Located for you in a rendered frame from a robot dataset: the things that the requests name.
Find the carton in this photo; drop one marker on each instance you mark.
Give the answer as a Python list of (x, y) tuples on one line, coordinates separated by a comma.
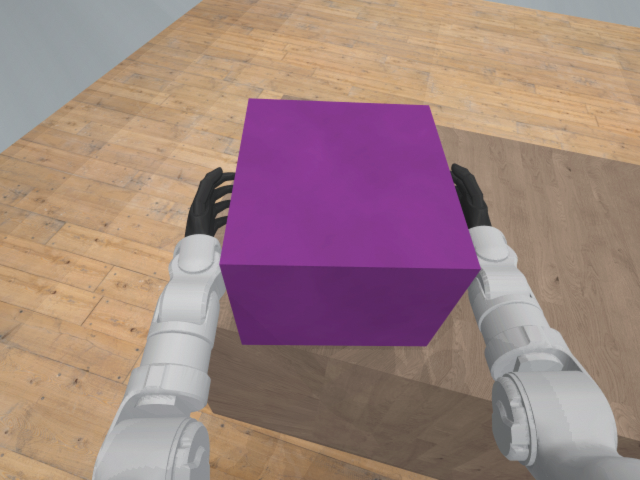
[(344, 226)]

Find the robot right hand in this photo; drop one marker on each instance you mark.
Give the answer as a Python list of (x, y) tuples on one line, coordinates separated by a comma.
[(470, 196)]

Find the robot left upper arm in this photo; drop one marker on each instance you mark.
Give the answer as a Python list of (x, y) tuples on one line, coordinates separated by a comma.
[(173, 448)]

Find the robot right upper arm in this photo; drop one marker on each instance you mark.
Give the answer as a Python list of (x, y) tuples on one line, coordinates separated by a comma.
[(557, 424)]

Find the left robot forearm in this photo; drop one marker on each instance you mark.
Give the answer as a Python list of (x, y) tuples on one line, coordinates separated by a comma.
[(172, 379)]

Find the right robot forearm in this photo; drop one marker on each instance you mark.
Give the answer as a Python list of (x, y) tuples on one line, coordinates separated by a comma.
[(517, 335)]

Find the robot left hand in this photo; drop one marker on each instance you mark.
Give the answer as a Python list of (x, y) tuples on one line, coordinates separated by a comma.
[(203, 210)]

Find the pedestal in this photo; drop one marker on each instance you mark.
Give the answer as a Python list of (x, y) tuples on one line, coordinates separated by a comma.
[(573, 221)]

